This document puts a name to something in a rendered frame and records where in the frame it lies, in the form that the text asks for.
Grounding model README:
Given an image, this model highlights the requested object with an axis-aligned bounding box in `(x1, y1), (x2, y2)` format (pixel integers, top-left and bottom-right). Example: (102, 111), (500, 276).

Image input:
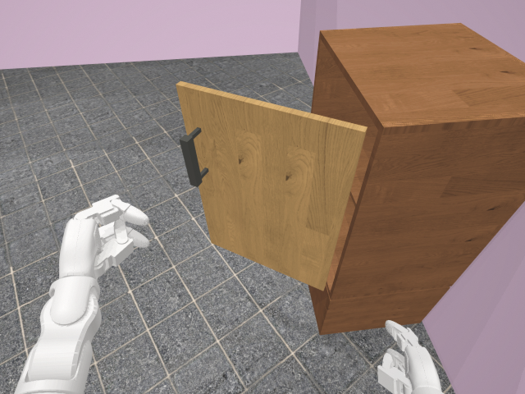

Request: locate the robot left hand
(59, 195), (149, 281)

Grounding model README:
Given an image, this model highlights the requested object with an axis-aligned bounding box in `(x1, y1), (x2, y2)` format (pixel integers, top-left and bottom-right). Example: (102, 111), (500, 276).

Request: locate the handle
(180, 127), (208, 187)

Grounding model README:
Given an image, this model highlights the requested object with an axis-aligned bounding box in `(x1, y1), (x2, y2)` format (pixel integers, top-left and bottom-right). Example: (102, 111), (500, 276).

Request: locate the robot right hand
(377, 320), (442, 394)

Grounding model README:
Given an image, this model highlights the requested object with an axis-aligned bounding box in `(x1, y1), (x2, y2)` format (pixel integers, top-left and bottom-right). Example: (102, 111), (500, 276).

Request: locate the cupboard door
(176, 81), (367, 291)

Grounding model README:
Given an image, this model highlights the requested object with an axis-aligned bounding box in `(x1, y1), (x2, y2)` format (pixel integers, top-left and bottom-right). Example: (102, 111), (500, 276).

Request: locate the left robot forearm
(14, 275), (102, 394)

